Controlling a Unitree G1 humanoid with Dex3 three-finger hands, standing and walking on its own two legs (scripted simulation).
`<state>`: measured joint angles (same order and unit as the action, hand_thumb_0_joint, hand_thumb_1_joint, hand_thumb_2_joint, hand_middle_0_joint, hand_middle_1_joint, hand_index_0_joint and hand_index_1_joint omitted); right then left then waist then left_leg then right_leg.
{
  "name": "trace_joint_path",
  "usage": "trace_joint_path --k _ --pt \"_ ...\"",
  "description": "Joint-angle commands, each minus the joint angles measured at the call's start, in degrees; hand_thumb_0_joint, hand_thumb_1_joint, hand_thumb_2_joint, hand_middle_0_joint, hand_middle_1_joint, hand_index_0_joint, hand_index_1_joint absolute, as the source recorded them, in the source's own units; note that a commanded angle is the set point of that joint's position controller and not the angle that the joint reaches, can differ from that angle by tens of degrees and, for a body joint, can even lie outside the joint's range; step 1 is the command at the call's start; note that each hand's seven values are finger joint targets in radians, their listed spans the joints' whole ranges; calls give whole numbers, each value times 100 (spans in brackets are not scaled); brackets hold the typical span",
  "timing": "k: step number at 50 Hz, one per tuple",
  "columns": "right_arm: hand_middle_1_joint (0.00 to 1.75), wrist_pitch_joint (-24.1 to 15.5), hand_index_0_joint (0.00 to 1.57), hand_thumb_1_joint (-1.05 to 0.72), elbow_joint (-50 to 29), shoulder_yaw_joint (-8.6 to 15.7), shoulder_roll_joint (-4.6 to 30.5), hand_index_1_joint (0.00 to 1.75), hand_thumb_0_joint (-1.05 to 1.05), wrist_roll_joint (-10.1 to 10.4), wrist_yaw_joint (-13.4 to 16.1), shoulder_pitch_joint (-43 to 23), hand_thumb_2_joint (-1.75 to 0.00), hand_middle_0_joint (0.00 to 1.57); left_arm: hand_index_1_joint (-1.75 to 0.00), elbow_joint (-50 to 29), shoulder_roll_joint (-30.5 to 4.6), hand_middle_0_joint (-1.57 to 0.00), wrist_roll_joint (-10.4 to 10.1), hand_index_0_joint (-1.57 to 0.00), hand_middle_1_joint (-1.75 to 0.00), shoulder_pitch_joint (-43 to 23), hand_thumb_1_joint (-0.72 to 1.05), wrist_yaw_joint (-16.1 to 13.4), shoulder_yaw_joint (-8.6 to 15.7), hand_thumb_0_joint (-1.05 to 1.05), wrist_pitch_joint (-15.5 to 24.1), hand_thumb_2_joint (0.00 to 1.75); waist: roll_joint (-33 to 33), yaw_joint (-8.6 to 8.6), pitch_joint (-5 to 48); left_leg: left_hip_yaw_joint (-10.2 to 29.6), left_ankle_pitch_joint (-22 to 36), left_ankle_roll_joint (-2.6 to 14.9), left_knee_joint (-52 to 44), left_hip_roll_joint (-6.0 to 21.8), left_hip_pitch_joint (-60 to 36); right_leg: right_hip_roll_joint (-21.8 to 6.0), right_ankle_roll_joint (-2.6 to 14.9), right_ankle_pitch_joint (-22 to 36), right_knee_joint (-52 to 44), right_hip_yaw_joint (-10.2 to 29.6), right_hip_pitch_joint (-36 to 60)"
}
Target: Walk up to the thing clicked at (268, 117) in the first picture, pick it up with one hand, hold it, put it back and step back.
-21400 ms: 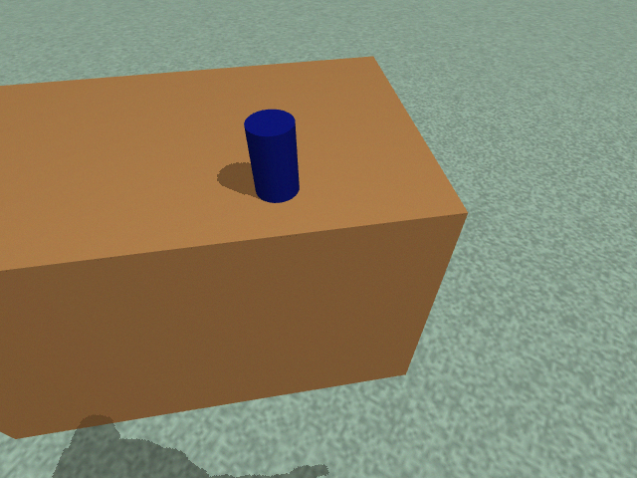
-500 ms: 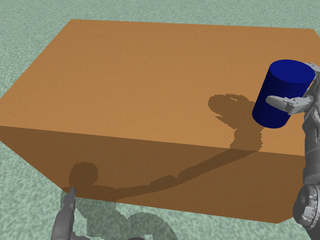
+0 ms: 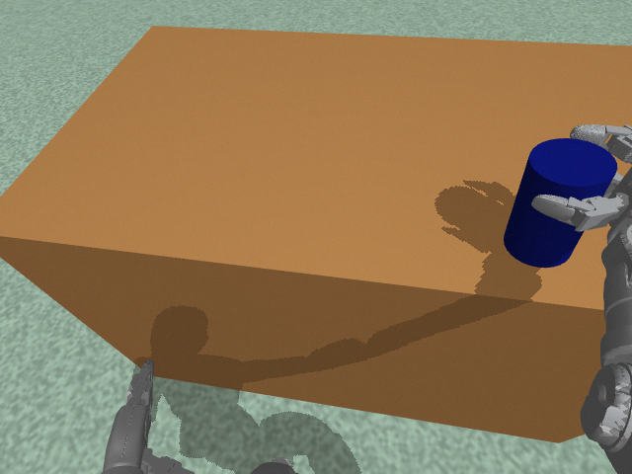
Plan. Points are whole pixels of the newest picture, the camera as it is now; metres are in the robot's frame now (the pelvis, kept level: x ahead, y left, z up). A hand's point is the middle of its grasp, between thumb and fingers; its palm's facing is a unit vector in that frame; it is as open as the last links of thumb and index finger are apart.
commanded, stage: open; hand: right
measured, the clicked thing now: (552, 206) +0.46 -0.24 +0.08
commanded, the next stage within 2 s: withdraw in 0.30 s
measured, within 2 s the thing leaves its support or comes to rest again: rests again in 0.14 s
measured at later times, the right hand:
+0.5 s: hand (608, 153) +0.47 -0.26 +0.17, palm faces +0.30 +0.95 +0.04, open 16.0 cm
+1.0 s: hand out of the picture +0.46 -0.39 +0.24, palm faces +0.46 +0.87 -0.18, open 17.7 cm
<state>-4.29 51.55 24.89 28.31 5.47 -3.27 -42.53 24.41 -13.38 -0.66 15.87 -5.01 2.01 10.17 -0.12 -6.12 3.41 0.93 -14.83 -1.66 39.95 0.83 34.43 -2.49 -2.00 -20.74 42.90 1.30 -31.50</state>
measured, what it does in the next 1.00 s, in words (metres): stands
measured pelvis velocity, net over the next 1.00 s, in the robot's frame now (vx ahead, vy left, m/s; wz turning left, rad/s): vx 0.01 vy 0.00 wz -0.01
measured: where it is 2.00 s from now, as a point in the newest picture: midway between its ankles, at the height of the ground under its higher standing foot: outside the picture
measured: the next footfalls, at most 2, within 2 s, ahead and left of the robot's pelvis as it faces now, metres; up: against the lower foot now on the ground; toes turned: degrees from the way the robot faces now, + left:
none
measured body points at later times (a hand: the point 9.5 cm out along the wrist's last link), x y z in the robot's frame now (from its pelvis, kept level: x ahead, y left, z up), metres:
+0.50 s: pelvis +0.01 +0.00 +0.00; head +0.05 -0.01 +0.45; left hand +0.16 +0.26 -0.05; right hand +0.45 -0.31 +0.17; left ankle +0.05 +0.14 -0.71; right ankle +0.00 -0.14 -0.71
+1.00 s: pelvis +0.01 +0.00 +0.01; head +0.06 -0.01 +0.45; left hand +0.17 +0.25 -0.06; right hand +0.43 -0.43 +0.25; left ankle +0.05 +0.14 -0.71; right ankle +0.00 -0.14 -0.71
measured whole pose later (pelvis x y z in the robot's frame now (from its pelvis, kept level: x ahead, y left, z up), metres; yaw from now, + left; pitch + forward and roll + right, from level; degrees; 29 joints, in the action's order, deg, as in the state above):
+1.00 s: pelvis +0.01 +0.00 +0.01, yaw +0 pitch +11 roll +1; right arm -0.7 72.4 25.1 53.9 -1.5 -10.1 -60.3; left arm 27.2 -14.1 -1.8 13.5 -2.7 -1.0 6.6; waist 0.3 -5.7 4.6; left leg 0.4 -14.0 -1.9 36.8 1.2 33.5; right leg -2.2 -1.6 -20.0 40.4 1.7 -31.1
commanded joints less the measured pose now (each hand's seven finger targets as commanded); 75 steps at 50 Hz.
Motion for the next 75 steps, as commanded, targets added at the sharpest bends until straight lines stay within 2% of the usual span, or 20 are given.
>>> trace_joint_path --k 1,2,7,15,23,28,34,39,43,44,46,49,54,58,62,64,67,69,71,75 --pt "72 -774 78 45 -1584 356 1955 72 0 318 -53 -3256 -55 75 -5 -713 -757 -5 -23 -3 -2 -200 -60 -50 233 0 287 8 724 62 2791 -270 1388 138 -365 -160 -1338 208 146 1850 -490 -70 1219" --pt "66 -876 75 45 -2534 532 2419 66 0 266 51 -4063 -49 72 -5 -1067 -774 -5 -19 -3 -2 -556 -59 -86 237 0 300 8 1051 141 3286 -205 1474 137 -336 -112 -1497 221 148 1832 -478 -121 1374" --pt "54 -414 67 46 -17 -108 1025 54 0 153 -18 -2057 -35 65 -5 -320 -635 -5 -35 -4 -3 -74 -58 22 284 0 127 7 506 -24 1236 -235 830 125 -552 -127 -787 214 199 983 -707 -170 531" --pt "28 -456 39 56 -1285 -67 1303 28 0 276 -281 -3006 -16 37 -5 -1213 -948 -5 -95 -3 -3 -252 -60 118 530 0 137 8 232 -21 2344 -298 1233 94 -381 -146 -1153 185 203 1533 -642 -119 1182" --pt "11 -365 11 61 -845 -29 1219 11 0 163 -166 -2722 -7 9 -4 -898 -674 -5 -65 -5 -4 126 -54 236 300 0 -71 5 420 84 1976 -202 1288 120 -417 -88 -1062 247 189 1586 -576 -213 919" --pt "8 -426 7 61 -1153 590 2488 8 0 17 -38 -3144 -4 6 -4 -1022 -655 -5 -70 -5 -3 -272 -54 267 100 0 -186 4 587 300 2275 -163 976 129 -465 -47 -1472 255 199 1181 -649 -200 615" --pt "6 -346 6 61 -1391 952 3455 6 0 3 -252 -3650 -2 5 -4 -1219 -765 -5 -136 -4 -3 175 -54 106 49 0 -235 4 896 278 2899 -242 1500 157 -386 -96 -1853 234 138 2010 -596 -186 1186" --pt "6 109 6 61 325 261 2921 6 0 -32 -814 -3446 -3 4 -4 -442 -536 -5 -139 -4 -3 -116 -56 83 -314 0 -134 4 824 78 1583 -189 754 149 -709 -102 -1079 229 230 1078 -812 -145 660" --pt "6 219 6 60 841 216 3336 6 0 -33 -1375 -3777 -4 5 -2 -590 -883 -5 -121 -4 -1 -615 -58 9 -191 0 51 4 613 -73 1742 -218 645 169 -733 -131 -856 178 260 917 -815 -80 743" --pt "6 50 6 61 648 145 4075 6 0 -639 -1033 -4126 -3 5 -3 -944 -841 -5 -94 -4 -2 -1086 -55 83 -181 0 39 3 530 184 1749 -240 511 163 -822 -103 -882 191 202 899 -894 -157 686" --pt "6 0 6 61 1127 43 3938 6 0 -622 -670 -4021 -3 5 -3 -667 -1243 -5 -134 -4 -2 -616 -55 96 290 0 11 4 159 -135 1369 -272 318 146 -899 -143 -737 170 253 600 -946 -148 650" --pt "6 -42 6 60 1127 142 4451 6 0 -821 -447 -3939 -3 6 -3 -614 -1604 -5 -131 -5 -3 -230 -55 128 722 0 -23 3 212 -196 1715 -278 486 119 -908 -124 -882 208 273 682 -914 -200 816" --pt "5 -225 5 56 628 643 5095 5 0 -1054 -38 -4083 -5 6 -3 -666 -851 -6 -170 -6 -3 103 -52 383 86 0 -135 4 934 146 2701 -232 1702 156 -748 -106 -1611 291 126 2068 -710 -307 1155" --pt "5 -239 5 55 763 683 4724 5 0 -1058 153 -3322 -5 6 -3 -278 -363 -5 -180 -5 -4 -401 -54 541 -505 0 -185 5 1714 525 2768 -240 1682 248 -770 -154 -1845 283 -4 2363 -817 -319 1014" --pt "5 -258 6 51 -631 723 4462 5 0 -918 279 -2841 -6 7 -4 -949 -907 -6 -158 -5 -4 -700 -55 582 3 0 -154 6 2162 624 3467 -317 2162 342 -738 -241 -2000 133 -142 3828 -661 -227 1812" --pt "5 -218 6 48 -1125 826 4332 5 0 -828 323 -1802 -6 7 -4 -1102 -1503 -6 -136 -6 -4 -329 -54 514 622 0 -164 5 1937 628 3255 -449 2318 370 -691 -312 -1931 77 -159 4430 -634 -140 2089" --pt "5 -84 6 46 -1979 530 3111 5 0 -567 302 3 -6 7 -4 -1237 -1722 -6 -185 -6 -4 188 -53 469 1047 0 -210 5 1229 535 2571 -594 2341 372 -723 -402 -1699 -61 -130 4870 -724 -61 2290" --pt "5 -25 6 45 -3308 204 2380 5 0 -385 253 819 -6 7 -4 -1389 -1402 -6 -267 -7 -4 493 -52 507 912 0 -242 4 741 584 2271 -606 2487 362 -703 -379 -1798 -79 -62 4707 -795 -100 2169" --pt "5 63 5 47 -4210 146 2013 5 0 -268 219 2061 -6 7 -4 -1141 -614 -6 -378 -6 -4 695 -52 613 315 0 -386 4 450 745 1555 -552 2502 329 -795 -285 -2067 46 57 3931 -973 -274 1639" --pt "5 56 5 53 -6664 420 1855 5 0 -145 235 2674 -6 6 -4 -703 -232 -6 -414 -6 -4 882 -53 747 156 0 -644 5 881 794 895 -507 2152 297 -899 -186 -2139 120 86 3180 -1271 -367 1506"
